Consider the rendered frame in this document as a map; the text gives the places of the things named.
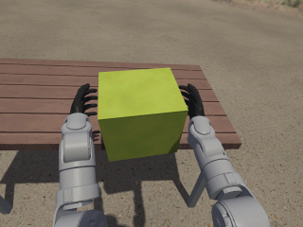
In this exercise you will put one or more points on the robot left upper arm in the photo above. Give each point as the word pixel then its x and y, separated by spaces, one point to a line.
pixel 87 218

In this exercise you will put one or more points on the robot right forearm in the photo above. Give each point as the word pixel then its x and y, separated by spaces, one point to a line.
pixel 222 182

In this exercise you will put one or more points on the robot right hand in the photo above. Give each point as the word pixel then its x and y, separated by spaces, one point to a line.
pixel 194 102

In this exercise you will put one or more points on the robot left forearm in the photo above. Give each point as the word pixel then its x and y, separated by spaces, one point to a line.
pixel 77 161

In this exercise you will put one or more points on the robot left hand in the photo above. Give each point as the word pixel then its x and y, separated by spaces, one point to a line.
pixel 81 98

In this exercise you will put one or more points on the table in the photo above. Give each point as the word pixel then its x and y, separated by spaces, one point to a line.
pixel 37 95

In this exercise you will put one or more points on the carton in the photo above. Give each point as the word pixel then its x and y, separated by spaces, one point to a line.
pixel 141 113

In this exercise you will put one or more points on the robot right upper arm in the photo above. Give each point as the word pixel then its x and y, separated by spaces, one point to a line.
pixel 242 211

